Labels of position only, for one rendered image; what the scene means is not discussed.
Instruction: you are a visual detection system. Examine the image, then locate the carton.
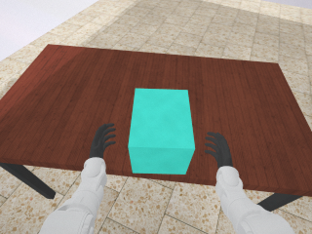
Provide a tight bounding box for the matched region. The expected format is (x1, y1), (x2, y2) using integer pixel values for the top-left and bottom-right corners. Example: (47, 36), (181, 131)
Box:
(128, 88), (195, 175)

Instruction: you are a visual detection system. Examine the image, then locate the robot left forearm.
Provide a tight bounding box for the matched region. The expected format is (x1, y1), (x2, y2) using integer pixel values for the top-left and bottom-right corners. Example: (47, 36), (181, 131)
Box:
(39, 157), (107, 234)

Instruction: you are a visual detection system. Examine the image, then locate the right robot upper arm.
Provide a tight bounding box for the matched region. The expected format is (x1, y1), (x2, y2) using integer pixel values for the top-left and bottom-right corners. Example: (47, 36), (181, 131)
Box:
(237, 214), (293, 234)

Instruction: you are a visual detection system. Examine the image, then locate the table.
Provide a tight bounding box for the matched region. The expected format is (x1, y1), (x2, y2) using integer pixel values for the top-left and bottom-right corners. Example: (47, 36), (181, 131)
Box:
(0, 44), (312, 212)

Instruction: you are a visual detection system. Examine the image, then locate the right robot hand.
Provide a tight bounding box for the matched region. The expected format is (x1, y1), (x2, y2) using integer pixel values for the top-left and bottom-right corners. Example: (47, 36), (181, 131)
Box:
(204, 132), (233, 168)

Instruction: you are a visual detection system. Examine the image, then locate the left robot hand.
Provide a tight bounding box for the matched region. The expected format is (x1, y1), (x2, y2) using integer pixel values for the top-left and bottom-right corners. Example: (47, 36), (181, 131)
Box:
(89, 123), (116, 159)

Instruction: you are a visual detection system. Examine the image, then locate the left robot upper arm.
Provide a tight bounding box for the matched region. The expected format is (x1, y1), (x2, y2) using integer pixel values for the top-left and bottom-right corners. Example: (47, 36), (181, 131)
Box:
(41, 210), (95, 234)

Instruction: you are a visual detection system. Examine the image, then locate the robot right forearm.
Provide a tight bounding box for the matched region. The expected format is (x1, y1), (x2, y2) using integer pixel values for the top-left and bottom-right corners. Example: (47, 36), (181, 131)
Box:
(215, 166), (295, 234)

